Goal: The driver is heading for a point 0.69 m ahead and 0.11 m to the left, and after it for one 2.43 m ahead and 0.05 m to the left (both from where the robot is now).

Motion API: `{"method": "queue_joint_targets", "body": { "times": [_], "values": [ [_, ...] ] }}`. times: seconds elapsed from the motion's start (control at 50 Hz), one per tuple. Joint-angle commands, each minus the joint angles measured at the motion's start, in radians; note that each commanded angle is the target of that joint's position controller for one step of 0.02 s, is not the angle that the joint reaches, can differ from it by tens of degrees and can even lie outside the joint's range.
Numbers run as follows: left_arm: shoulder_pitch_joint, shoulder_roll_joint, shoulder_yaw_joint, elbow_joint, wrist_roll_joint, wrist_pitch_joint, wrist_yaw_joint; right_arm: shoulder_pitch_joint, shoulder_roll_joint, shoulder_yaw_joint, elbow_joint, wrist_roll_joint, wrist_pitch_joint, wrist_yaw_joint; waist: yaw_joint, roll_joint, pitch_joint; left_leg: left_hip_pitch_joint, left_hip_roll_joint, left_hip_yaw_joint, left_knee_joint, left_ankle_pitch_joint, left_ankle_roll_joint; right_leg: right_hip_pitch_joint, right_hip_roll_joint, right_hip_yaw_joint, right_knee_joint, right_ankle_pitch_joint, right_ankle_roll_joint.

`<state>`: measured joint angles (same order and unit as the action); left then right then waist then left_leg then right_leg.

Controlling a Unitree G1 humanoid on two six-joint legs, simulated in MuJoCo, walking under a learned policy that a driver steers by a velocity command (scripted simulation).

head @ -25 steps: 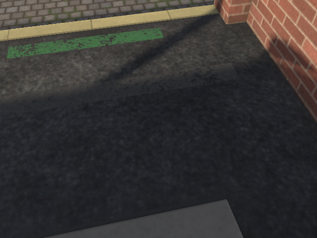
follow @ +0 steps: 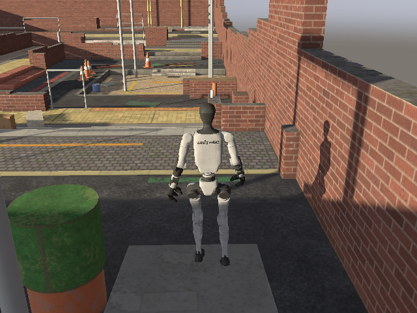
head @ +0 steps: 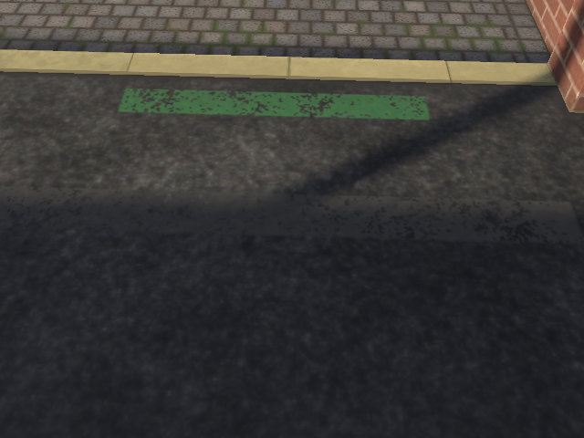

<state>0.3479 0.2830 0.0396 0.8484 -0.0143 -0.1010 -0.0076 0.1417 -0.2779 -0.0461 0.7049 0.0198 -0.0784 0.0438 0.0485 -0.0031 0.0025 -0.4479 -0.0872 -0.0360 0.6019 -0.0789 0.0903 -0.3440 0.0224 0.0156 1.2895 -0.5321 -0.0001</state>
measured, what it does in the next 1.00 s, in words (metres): goes down, turning left: right foot, then left foot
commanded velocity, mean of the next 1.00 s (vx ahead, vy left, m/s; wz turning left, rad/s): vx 0.50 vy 0.00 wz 0.45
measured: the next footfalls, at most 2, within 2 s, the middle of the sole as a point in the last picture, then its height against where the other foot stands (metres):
right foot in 0.36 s outside the picture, level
left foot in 0.88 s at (206, 412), level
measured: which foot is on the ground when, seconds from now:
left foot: down 0.00-0.36, up 0.38-0.86, down 0.88-1.00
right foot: up 0.00-0.34, down 0.36-0.88, up 0.90-1.00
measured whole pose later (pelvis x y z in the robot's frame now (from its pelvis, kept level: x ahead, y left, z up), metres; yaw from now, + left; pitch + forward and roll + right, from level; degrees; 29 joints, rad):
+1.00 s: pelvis +0.49 +0.12 -0.02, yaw +27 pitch +2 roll +0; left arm 0.33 0.30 0.05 0.88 -0.03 -0.08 -0.01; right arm 0.15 -0.25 -0.05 0.65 0.00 -0.05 0.02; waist 0.04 -0.02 0.03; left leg -0.37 -0.03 0.04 0.51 -0.19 0.05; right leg -0.39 -0.07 0.02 1.16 -0.42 0.00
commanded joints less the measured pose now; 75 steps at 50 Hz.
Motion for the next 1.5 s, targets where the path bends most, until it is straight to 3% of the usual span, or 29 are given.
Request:
{"method": "queue_joint_targets", "body": {
  "times": [0.02,0.06,0.16,0.28,0.34,0.36,0.38,0.4,0.42,0.44,0.5,0.66,0.8,0.86,0.88,0.9,0.92,0.94,0.98,1.1,1.22,1.3,1.34,1.36,1.38,1.4,1.42,1.46,1.5],
  "values": [
    [-0.120,0.149,0.025,-0.149,0.002,-0.032,0.011,0.161,-0.152,-0.045,-0.055,-0.011,0.018,-0.025,-0.103,-0.012,-0.099,0.524,0.358,-0.583,-0.272,0.040,0.265,-0.552,-0.083,0.085,0.020,0.119,0.020],
    [-0.091,0.134,0.034,-0.152,0.040,-0.014,0.019,0.086,-0.139,-0.042,-0.083,-0.019,0.017,-0.029,-0.027,0.014,-0.031,0.282,0.292,-0.465,-0.311,0.246,0.241,-0.380,-0.111,0.089,-0.170,0.162,0.039],
    [-0.200,0.057,0.016,-0.183,0.044,-0.029,0.012,0.154,-0.163,-0.060,-0.042,0.001,0.023,-0.069,-0.063,0.054,-0.053,0.115,0.146,-0.232,-0.298,0.417,0.152,-0.151,-0.037,0.032,-0.592,0.606,0.058],
    [-0.349,0.074,0.024,-0.247,0.023,-0.030,-0.008,0.260,-0.119,-0.058,0.006,0.013,0.040,-0.081,-0.110,0.081,-0.011,0.186,0.139,-0.391,-0.177,0.005,0.101,-0.085,0.009,0.108,-0.860,0.695,0.027],
    [-0.260,0.101,0.040,-0.228,0.021,-0.045,-0.004,0.236,-0.103,-0.059,-0.006,0.004,0.044,-0.083,-0.059,0.096,-0.039,0.225,0.137,-0.448,-0.019,-0.010,0.077,0.028,-0.035,0.119,-0.920,0.649,-0.026],
    [-0.178,0.113,0.047,-0.209,0.032,-0.049,-0.001,0.235,-0.059,-0.045,-0.013,0.003,0.039,-0.073,-0.024,0.053,-0.098,0.150,0.087,-0.396,0.131,-0.080,0.050,0.202,-0.089,0.127,-0.891,0.704,-0.050],
    [-0.031,0.168,0.064,-0.192,0.044,-0.048,0.004,0.306,0.007,-0.023,-0.014,-0.004,0.030,-0.059,0.002,-0.124,-0.230,-0.088,-0.012,-0.280,0.447,-0.436,-0.004,0.548,-0.272,0.271,-0.770,0.886,-0.132],
    [0.098,0.212,0.080,-0.161,0.014,-0.031,0.003,0.448,-0.024,-0.014,-0.012,0.011,0.021,-0.051,-0.001,-0.289,-0.374,-0.307,-0.048,-0.190,0.721,-0.684,-0.055,0.787,-0.490,0.592,-0.753,0.729,-0.291],
    [0.104,0.197,0.084,-0.154,-0.006,-0.014,-0.003,0.408,-0.103,-0.026,-0.025,0.025,0.022,-0.056,0.017,-0.217,-0.331,-0.434,0.043,-0.165,0.811,-0.558,-0.080,0.741,-0.494,0.717,-0.856,0.317,-0.288],
    [0.056,0.133,0.068,-0.173,0.006,-0.004,-0.001,0.271,-0.146,-0.042,-0.035,0.019,0.033,-0.066,0.051,-0.091,-0.190,-0.469,0.079,-0.137,0.820,-0.439,-0.092,0.607,-0.415,0.616,-0.922,0.140,-0.229],
    [-0.108,0.090,0.042,-0.176,0.033,-0.001,-0.001,0.160,-0.116,-0.051,-0.076,-0.001,0.052,-0.065,-0.022,-0.093,0.034,-0.344,0.164,-0.110,0.683,-0.256,-0.104,0.205,-0.299,0.378,-1.045,0.311,-0.192],
    [-0.089,0.120,0.060,-0.096,0.019,-0.005,0.008,0.051,-0.029,-0.034,-0.106,-0.003,0.048,-0.039,-0.015,-0.076,0.010,-0.271,0.178,-0.045,0.269,0.061,-0.105,0.240,-0.246,0.017,-1.109,0.661,-0.168],
    [0.019,0.179,0.071,-0.014,-0.016,0.025,0.003,-0.145,-0.030,-0.020,-0.180,-0.001,0.030,0.000,0.027,-0.064,0.075,-0.183,0.126,0.035,-0.007,-0.020,-0.041,0.363,-0.306,-0.018,-1.074,0.693,-0.159],
    [0.006,0.196,0.069,0.002,-0.024,0.040,0.010,0.069,-0.112,-0.062,-0.128,-0.012,0.028,-0.006,-0.116,-0.075,-0.066,0.203,0.040,0.106,-0.129,-0.013,0.028,0.341,-0.258,-0.098,-0.777,1.104,-0.109],
    [0.011,0.163,0.051,-0.008,-0.008,0.034,0.013,0.235,-0.177,-0.088,-0.089,-0.018,0.032,-0.020,-0.188,-0.039,-0.184,0.530,0.145,-0.023,-0.080,0.054,0.075,0.130,-0.221,-0.115,-0.532,0.924,-0.069],
    [0.100,0.041,0.002,-0.045,0.015,0.014,-0.001,0.312,-0.292,-0.105,-0.075,-0.026,0.031,-0.031,-0.150,0.211,-0.332,0.887,0.455,-0.520,-0.126,-0.027,0.248,-0.282,-0.052,-0.109,-0.124,0.195,0.002],
    [0.072,0.108,0.019,-0.015,-0.009,-0.007,-0.007,0.350,-0.217,-0.087,-0.073,-0.021,0.030,-0.034,-0.193,0.173,-0.430,0.884,0.504,-0.683,-0.221,-0.045,0.276,-0.361,-0.030,0.081,0.021,-0.061,-0.002],
    [-0.014,0.165,0.039,-0.049,-0.042,-0.012,-0.010,0.292,-0.179,-0.068,-0.065,-0.025,0.026,-0.033,-0.186,0.137,-0.265,0.762,0.465,-0.492,-0.232,0.004,0.223,-0.438,-0.075,0.088,0.054,-0.006,-0.009],
    [-0.087,0.143,0.040,-0.061,-0.018,-0.003,-0.002,0.158,-0.109,-0.047,-0.061,-0.022,0.016,-0.029,-0.115,0.079,-0.098,0.495,0.372,-0.271,-0.293,0.085,0.154,-0.395,-0.145,0.056,-0.073,0.137,-0.005],
    [-0.060,0.067,0.040,-0.050,-0.010,0.062,0.011,0.071,-0.087,-0.050,-0.013,-0.042,-0.032,-0.033,-0.026,0.064,0.017,0.270,0.337,-0.026,-0.454,0.226,0.132,-0.316,-0.154,0.100,-0.221,0.365,0.033],
    [-0.212,0.027,0.024,-0.126,0.011,0.051,-0.025,0.085,-0.132,-0.058,0.032,-0.029,-0.008,-0.070,-0.073,0.064,0.021,0.305,0.301,0.172,-0.387,0.457,0.072,-0.201,-0.098,-0.009,-0.598,0.641,0.019],
    [-0.205,0.081,0.045,-0.173,0.015,0.063,-0.052,0.071,-0.168,-0.074,0.046,0.003,0.027,-0.085,-0.048,0.090,-0.003,0.426,0.353,0.171,-0.238,0.549,0.040,-0.186,-0.069,-0.038,-0.659,0.466,-0.033],
    [-0.062,0.131,0.074,-0.148,0.017,0.062,-0.053,0.042,-0.168,-0.076,0.038,0.013,0.045,-0.095,0.028,0.063,-0.073,0.410,0.307,0.199,0.004,0.610,-0.006,-0.003,-0.001,-0.081,-0.754,0.472,-0.078],
    [0.013,0.206,0.101,-0.139,0.019,0.060,-0.035,0.089,-0.151,-0.069,0.035,-0.002,0.044,-0.093,0.052,-0.051,-0.135,0.306,0.224,0.221,0.240,0.413,-0.071,0.180,-0.030,0.012,-0.815,0.820,-0.121],
    [0.005,0.299,0.113,-0.157,0.020,0.066,-0.012,0.186,-0.045,-0.036,0.008,-0.065,0.037,-0.080,-0.039,-0.306,-0.223,-0.035,0.066,0.206,0.600,-0.487,-0.151,0.473,-0.278,0.355,-0.733,1.342,-0.279],
    [0.004,0.281,0.099,-0.197,0.032,0.060,-0.018,0.223,-0.071,-0.025,0.009,-0.044,0.026,-0.062,-0.018,-0.248,-0.436,-0.155,-0.012,-0.028,0.816,-0.663,-0.166,0.597,-0.409,0.667,-0.823,1.196,-0.446],
    [-0.053,0.229,0.091,-0.224,0.026,0.061,-0.024,0.143,-0.136,-0.040,0.006,-0.009,0.027,-0.054,0.016,-0.107,-0.390,-0.202,0.044,-0.088,0.830,-0.578,-0.145,0.538,-0.358,0.572,-0.864,1.016,-0.408],
    [-0.145,0.154,0.070,-0.232,-0.005,0.072,-0.012,0.047,-0.126,-0.041,-0.005,-0.019,0.045,-0.074,-0.018,0.003,-0.195,-0.228,0.108,-0.070,0.691,-0.433,-0.137,0.313,-0.269,0.431,-0.914,0.739,-0.305],
    [-0.188,0.144,0.065,-0.249,0.011,0.088,0.001,0.047,-0.132,-0.047,-0.011,-0.026,0.070,-0.084,-0.062,-0.055,-0.134,-0.115,0.113,-0.064,0.562,-0.373,-0.135,0.132,-0.210,0.383,-0.963,0.630,-0.264]
  ]
}}
Keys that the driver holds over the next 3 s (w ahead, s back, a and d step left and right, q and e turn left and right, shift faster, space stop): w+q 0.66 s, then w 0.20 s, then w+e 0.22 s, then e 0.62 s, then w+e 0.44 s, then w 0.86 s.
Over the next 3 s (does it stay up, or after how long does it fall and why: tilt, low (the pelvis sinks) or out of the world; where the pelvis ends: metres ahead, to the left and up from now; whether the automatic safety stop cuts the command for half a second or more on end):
stays up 1.25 0.06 -0.02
